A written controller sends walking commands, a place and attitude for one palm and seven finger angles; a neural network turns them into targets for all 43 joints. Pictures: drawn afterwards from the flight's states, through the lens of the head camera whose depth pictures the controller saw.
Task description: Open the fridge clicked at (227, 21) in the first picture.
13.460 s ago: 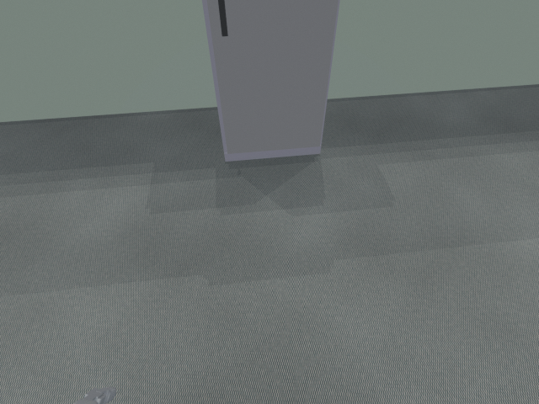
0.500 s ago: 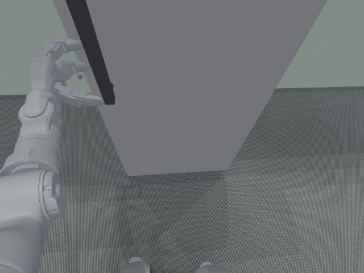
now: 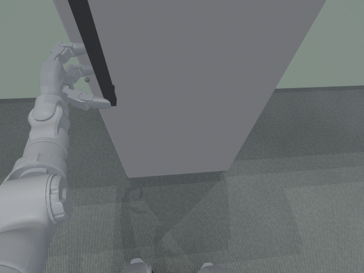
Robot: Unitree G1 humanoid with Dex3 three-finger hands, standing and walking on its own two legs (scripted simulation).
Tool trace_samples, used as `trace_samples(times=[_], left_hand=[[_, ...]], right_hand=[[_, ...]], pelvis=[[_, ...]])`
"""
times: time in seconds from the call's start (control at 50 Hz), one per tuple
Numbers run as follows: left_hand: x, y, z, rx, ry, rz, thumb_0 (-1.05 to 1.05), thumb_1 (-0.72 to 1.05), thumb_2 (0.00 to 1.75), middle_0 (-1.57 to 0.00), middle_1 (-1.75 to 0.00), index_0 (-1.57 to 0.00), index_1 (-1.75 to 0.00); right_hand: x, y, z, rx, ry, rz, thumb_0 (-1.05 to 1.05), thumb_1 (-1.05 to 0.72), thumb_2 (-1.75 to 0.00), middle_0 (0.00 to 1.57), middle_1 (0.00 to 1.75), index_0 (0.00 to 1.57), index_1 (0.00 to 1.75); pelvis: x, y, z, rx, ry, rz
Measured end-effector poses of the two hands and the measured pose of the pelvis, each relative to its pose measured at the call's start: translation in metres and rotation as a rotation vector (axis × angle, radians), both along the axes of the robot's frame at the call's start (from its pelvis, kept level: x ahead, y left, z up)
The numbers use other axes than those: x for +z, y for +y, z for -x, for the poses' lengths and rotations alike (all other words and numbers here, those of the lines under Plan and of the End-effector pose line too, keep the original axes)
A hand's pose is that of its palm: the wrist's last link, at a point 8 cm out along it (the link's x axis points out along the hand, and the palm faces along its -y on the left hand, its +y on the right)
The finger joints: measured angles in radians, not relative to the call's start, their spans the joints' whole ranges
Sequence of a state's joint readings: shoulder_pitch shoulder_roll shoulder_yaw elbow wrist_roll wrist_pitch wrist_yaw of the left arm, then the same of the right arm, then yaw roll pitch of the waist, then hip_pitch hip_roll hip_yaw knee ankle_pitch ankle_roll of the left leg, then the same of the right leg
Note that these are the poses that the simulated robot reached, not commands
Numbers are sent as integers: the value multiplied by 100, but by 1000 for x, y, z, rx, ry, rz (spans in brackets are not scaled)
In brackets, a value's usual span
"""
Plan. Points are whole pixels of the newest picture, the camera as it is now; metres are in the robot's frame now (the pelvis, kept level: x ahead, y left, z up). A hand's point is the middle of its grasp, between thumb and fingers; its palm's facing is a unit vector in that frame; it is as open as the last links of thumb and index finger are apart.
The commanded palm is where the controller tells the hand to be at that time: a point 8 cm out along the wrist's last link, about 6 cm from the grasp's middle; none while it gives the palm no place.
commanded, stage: slide the fingers in behind the handle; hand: left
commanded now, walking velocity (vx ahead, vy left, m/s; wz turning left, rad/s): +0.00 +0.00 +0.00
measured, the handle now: (83, 4) +0.55 +0.14 +0.25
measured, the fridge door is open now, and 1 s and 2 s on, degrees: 0 0 0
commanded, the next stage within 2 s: grip the handle and tug to test in 1.46 s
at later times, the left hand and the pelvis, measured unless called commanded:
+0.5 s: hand (100, 79) +0.50 +0.14 +0.12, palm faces +0.02 -1.00 -0.02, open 14.0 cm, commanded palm +0.48 +0.19 +0.11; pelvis +0.00 +0.00 +0.00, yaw +0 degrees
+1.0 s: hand (109, 81) +0.49 +0.12 +0.13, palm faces +0.03 -1.00 -0.01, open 14.1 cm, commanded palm +0.47 +0.17 +0.11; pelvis +0.00 -0.02 +0.01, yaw +1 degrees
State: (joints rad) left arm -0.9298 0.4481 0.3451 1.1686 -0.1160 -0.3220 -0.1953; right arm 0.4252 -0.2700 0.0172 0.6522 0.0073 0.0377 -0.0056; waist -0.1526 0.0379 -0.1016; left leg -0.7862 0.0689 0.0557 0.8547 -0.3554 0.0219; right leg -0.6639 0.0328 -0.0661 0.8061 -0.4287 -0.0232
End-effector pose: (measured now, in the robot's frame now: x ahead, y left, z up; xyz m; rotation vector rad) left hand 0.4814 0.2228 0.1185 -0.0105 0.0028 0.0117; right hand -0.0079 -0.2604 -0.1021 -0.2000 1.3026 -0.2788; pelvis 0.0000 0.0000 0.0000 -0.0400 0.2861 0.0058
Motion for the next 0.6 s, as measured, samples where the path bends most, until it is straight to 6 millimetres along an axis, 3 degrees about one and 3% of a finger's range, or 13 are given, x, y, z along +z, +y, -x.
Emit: trace_samples(times=[0.26, 0.6], left_hand=[[-1, -14, 3, 7, -2, -15, -2, -50, 30, -30, -120, -30, -120], [0, -35, 2, 9, -4, -22, -2, -50, 30, -30, -121, -30, -120]], right_hand=[[-3, 2, -16, 20, -41, -11, 1, -90, -90, 20, 30, 20, 30], [-4, -9, -12, 14, -19, -23, 1, -90, -90, 20, 30, 20, 30]], pelvis=[[0, 1, 0, 3, -13, -4], [1, -9, -3, 3, -15, -14]])
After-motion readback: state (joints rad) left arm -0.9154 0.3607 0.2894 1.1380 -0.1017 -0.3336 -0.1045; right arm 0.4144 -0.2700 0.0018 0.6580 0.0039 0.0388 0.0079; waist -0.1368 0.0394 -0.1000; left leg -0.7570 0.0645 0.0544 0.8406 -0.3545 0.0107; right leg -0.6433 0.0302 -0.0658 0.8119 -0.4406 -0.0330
